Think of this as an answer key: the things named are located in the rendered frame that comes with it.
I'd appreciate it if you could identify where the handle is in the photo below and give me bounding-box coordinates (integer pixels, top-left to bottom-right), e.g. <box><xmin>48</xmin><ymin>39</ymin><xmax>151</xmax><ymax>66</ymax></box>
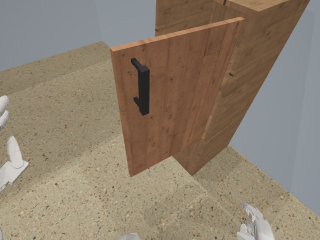
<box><xmin>131</xmin><ymin>58</ymin><xmax>150</xmax><ymax>116</ymax></box>

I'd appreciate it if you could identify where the robot right hand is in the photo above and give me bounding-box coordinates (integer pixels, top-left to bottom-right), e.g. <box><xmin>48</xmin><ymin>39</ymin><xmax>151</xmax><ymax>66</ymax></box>
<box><xmin>237</xmin><ymin>202</ymin><xmax>275</xmax><ymax>240</ymax></box>

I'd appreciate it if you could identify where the cupboard door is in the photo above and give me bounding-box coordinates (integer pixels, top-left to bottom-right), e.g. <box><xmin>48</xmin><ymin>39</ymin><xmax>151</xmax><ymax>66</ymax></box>
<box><xmin>110</xmin><ymin>17</ymin><xmax>245</xmax><ymax>177</ymax></box>

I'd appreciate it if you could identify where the robot left hand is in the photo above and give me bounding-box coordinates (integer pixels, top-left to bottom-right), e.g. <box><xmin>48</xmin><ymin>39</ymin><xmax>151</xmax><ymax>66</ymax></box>
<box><xmin>0</xmin><ymin>95</ymin><xmax>29</xmax><ymax>194</ymax></box>

